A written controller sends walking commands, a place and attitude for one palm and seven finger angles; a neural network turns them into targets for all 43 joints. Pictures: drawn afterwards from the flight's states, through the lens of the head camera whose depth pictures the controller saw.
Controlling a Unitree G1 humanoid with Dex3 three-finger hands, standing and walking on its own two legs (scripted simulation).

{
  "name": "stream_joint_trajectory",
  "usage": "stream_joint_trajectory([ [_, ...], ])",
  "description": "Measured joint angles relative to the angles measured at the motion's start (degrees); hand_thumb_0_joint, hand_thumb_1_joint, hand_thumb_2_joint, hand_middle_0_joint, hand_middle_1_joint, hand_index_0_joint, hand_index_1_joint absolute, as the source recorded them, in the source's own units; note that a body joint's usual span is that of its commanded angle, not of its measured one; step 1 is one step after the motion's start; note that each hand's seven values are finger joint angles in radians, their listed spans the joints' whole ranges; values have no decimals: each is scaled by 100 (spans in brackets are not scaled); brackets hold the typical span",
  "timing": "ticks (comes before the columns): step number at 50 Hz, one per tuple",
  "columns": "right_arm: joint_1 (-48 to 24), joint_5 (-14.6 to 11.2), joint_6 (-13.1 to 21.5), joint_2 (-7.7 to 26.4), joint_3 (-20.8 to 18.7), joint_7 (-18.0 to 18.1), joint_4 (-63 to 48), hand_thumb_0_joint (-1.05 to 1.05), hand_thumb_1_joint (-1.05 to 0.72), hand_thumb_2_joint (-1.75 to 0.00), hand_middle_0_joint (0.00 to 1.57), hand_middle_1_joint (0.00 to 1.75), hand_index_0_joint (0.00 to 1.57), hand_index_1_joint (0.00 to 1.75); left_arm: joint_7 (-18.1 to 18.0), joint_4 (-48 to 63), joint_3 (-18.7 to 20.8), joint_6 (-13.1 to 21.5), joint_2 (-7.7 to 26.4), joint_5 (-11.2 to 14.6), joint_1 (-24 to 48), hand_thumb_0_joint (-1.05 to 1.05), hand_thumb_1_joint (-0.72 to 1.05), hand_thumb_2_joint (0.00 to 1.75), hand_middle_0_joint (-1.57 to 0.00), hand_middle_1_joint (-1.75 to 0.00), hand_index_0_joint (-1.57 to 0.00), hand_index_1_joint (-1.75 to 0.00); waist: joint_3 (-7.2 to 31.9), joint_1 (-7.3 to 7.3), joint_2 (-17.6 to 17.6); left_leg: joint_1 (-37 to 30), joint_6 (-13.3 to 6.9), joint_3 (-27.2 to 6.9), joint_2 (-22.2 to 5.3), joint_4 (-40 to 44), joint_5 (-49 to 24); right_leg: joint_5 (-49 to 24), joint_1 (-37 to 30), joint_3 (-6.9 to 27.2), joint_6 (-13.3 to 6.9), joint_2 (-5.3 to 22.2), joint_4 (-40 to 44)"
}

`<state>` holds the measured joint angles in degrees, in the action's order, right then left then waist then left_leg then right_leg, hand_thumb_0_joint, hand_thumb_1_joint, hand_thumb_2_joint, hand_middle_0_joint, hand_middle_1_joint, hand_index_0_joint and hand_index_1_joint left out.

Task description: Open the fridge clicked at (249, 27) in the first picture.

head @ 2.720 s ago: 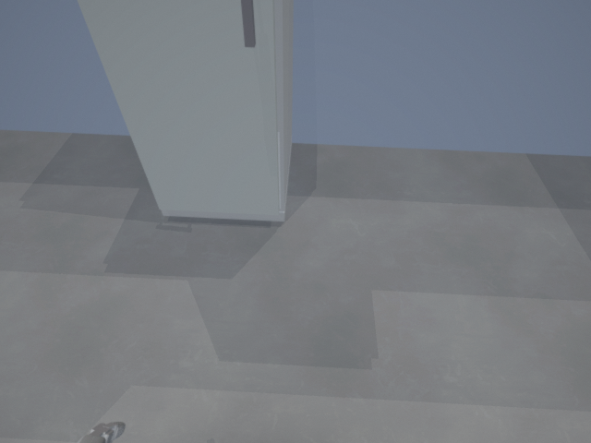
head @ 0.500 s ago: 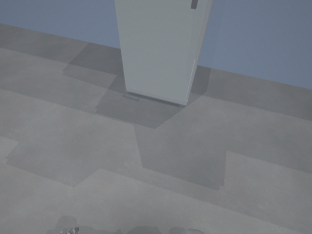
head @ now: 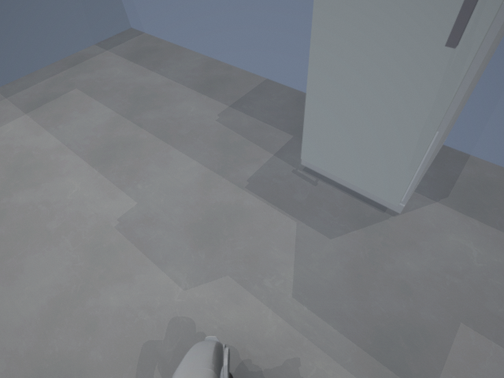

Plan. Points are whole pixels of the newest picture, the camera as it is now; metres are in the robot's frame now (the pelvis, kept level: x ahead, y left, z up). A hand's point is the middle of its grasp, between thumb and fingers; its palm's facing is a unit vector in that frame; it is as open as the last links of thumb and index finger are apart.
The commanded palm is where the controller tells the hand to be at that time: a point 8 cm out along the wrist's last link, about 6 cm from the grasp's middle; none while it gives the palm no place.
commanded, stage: walk to a spot facing it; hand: right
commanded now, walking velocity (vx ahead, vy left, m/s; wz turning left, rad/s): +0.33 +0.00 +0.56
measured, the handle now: out of the picture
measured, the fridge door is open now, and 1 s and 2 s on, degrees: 0 0 0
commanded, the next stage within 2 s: turn to face it in 0.82 s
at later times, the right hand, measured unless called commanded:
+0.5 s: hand (351, 309) +0.29 -0.16 -0.18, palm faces -0.15 +0.97 -0.19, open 7.3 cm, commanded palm none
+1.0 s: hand (300, 212) +0.53 -0.07 -0.18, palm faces -0.46 +0.87 -0.16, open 7.4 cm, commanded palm none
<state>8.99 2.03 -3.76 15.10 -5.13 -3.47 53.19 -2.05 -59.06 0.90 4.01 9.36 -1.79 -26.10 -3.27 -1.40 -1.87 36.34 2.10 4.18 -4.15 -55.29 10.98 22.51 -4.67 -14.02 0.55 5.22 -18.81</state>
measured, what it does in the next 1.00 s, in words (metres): walks ahead, turning left: left foot, then right foot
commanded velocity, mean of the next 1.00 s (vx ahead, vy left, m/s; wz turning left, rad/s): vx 0.21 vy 0.00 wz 0.35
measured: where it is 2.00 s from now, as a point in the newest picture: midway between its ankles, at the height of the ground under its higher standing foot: (248, 320)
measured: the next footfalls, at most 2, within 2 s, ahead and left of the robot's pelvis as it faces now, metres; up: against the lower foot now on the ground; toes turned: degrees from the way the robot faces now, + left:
left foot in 0.14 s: +0.21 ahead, +0.14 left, +0.00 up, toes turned +13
right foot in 0.54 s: +0.36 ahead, -0.07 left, +0.00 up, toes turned +4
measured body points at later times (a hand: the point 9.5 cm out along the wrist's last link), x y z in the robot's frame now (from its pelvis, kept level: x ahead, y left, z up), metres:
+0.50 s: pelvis +0.20 +0.02 -0.01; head +0.21 +0.00 +0.44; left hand +0.24 +0.27 -0.14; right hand +0.30 -0.21 -0.16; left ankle +0.17 +0.13 -0.74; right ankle +0.31 -0.08 -0.72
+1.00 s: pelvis +0.38 +0.05 -0.01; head +0.42 +0.06 +0.44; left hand +0.22 +0.23 -0.16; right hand +0.56 -0.11 -0.17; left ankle +0.42 +0.19 -0.72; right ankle +0.32 -0.08 -0.74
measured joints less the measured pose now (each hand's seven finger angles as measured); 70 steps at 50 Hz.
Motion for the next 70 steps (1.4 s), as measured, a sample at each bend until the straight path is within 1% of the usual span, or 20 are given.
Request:
stream_joint_trajectory([
  [5, -558, -22, 123, -186, 132, -12, -82, 1, -91, -90, 19, 29, 19, 30, 26, -286, 18, -56, -66, -10, -354, 1, 90, 90, -20, -30, -20, -30, -321, -220, 86, -506, -369, 406, 277, 1394, 273, 528, -283, -386, 242, 221, -391],
  [7, -640, -18, 315, -186, 180, -5, -162, 0, -91, -90, 19, 29, 20, 30, 75, -396, 24, -122, -106, 42, -536, 1, 90, 90, -20, -30, -20, -30, -347, -223, 18, -1037, -613, 527, 402, 2023, 75, 784, -3, -415, 286, 408, -1539],
  [8, -654, -34, 431, -181, 185, 27, -201, 0, -91, -90, 19, 29, 20, 30, 98, -426, 25, -172, -122, 90, -569, 1, 90, 90, -20, -30, -20, -30, -343, -196, -41, -1028, -727, 508, 389, 1958, -307, 847, 419, -219, 288, 459, -2660],
  [10, -637, -124, 544, -223, 195, 113, -222, 0, -91, -89, 20, 29, 20, 30, 97, -449, 61, -278, -88, 128, -353, 1, 90, 90, -20, -30, -20, -30, -457, -215, 15, -1063, -770, 474, 490, 1577, 5, 776, 1361, 473, 220, 433, -4686],
  [13, -415, -150, 536, -273, 231, 230, -113, 0, -91, -89, 20, 29, 20, 30, 106, -265, 121, -331, -33, 74, 141, 1, 90, 90, -20, -30, -20, -30, -438, -245, 74, -1472, -698, 359, 658, 1868, 252, 207, 2542, 927, 195, 449, -5695],
  [19, 143, -79, 483, -319, 169, 338, 252, -1, -93, -89, 20, 30, 20, 30, 192, 357, 182, -294, -4, -4, 1010, 1, 91, 90, -20, -30, -19, -30, -11, -163, 172, -2028, -600, 21, 797, 2602, 163, -549, 3672, 991, 296, 583, -4129],
  [26, 663, -59, 491, -202, 120, 291, 361, 0, -92, -89, 20, 30, 20, 30, 298, 572, 173, -144, -23, 5, 1431, 1, 91, 90, -20, -30, -19, -30, 302, 204, 151, -2500, -361, -248, 754, 2572, 675, -786, 2925, 805, 263, 231, -1988],
  [28, 818, -91, 454, -165, 76, 289, 373, 0, -92, -89, 20, 30, 20, 30, 263, 572, 154, -40, -37, -21, 1488, 1, 91, 90, -20, -30, -19, -30, 316, 272, 36, -2410, -346, -402, 654, 2028, 1031, -868, 2633, 643, 30, 92, -1725],
  [31, 928, -70, 341, -179, 24, 269, 512, 0, -92, -89, 20, 30, 20, 30, 207, 589, 88, 52, -75, -52, 1479, 1, 91, 90, -20, -30, -20, -30, 299, 293, 0, -1647, -358, -378, 557, -22, 1436, -572, 2331, 329, -263, 112, -1777],
  [34, 906, -22, 282, -198, -34, 199, 549, 0, -92, -89, 20, 29, 20, 30, 109, 499, 103, 104, -150, -11, 1277, 0, 91, 90, -20, -30, -20, -30, 267, 285, -23, -960, -270, -238, 324, -1186, 843, -610, 1805, 84, -256, 97, -1232],
  [37, 832, -12, 232, -261, -69, 184, 473, 0, -92, -89, 20, 29, 20, 30, 14, 355, 166, 126, -83, 25, 1064, -1, 94, 90, -21, -30, -20, -30, 229, 283, -28, -465, -143, -194, 132, -1453, 363, -645, 1377, -135, -220, 83, -755],
  [44, 414, -29, 80, -391, -67, 159, 337, 0, -91, -90, 19, 29, 20, 30, 16, -37, 152, -52, -94, 15, 642, 0, 93, 90, -20, -30, -20, -30, -15, 197, -28, -177, 29, 130, -41, -363, 55, -346, 776, -569, -103, 168, -487],
  [50, -41, -21, 180, -485, 45, 200, 239, 0, -91, -90, 19, 29, 20, 30, 42, -213, 212, -191, -112, 4, 402, 1, 91, 90, -20, -30, -20, -30, -300, -93, 128, -862, -182, 438, 183, 1455, 112, 343, 579, -868, 158, 404, -1148],
  [52, -111, 2, 391, -439, 114, 259, 191, 0, -91, -89, 20, 29, 20, 30, 67, -316, 196, -236, -160, 61, 222, 1, 91, 90, -20, -30, -20, -30, -238, -142, 72, -1274, -426, 470, 169, 2010, -448, 620, 876, -694, 191, 489, -2069],
  [54, -268, -56, 563, -520, 183, 344, 248, 0, -91, -89, 20, 29, 20, 30, 56, -433, 187, -355, -128, 123, 302, 1, 91, 90, -20, -30, -20, -30, -310, -166, 255, -1272, -612, 565, 223, 1623, 167, 969, 1495, 173, 169, 462, -3410],
  [56, -339, -88, 582, -591, 254, 406, 277, 0, -91, -89, 20, 29, 20, 30, 36, -461, 182, -474, -137, 137, 413, 1, 91, 90, -20, -30, -19, -30, -288, -198, 342, -1451, -607, 656, 221, 1627, 455, 1032, 2008, 789, 165, 286, -4273],
  [58, -373, -98, 526, -657, 299, 473, 288, 0, -91, -89, 20, 29, 20, 30, 43, -415, 174, -558, -163, 118, 550, 1, 91, 90, -20, -30, -19, -30, -203, -202, 359, -1644, -508, 730, 187, 1847, 419, 868, 2419, 1009, 185, 204, -4605],
  [63, -421, -84, 356, -762, 338, 529, 240, 0, -91, -89, 20, 30, 20, 30, 144, -68, 171, -630, -216, 85, 865, 1, 91, 90, -20, -30, -19, -30, -19, -228, 294, -1934, -436, 993, -13, 2224, 327, 464, 2943, 895, 231, 157, -4083],
  [69, -318, -78, 259, -678, 241, 510, 49, 0, -91, -89, 20, 30, 20, 30, 236, 232, 253, -623, -19, 24, 1052, 2, 93, 90, -20, -30, -20, -30, 11, -89, 128, -1922, -196, 1350, -363, 1784, 632, -172, 2613, 557, 206, 92, -2474],
  [70, -266, -94, 224, -625, 211, 502, 18, 0, -91, -89, 20, 30, 20, 30, 251, 287, 275, -595, 26, 13, 1061, 2, 93, 90, -20, -30, -20, -30, 23, -74, 80, -1828, -143, 1372, -459, 1558, 752, -316, 2585, 559, 77, 32, -2300],
])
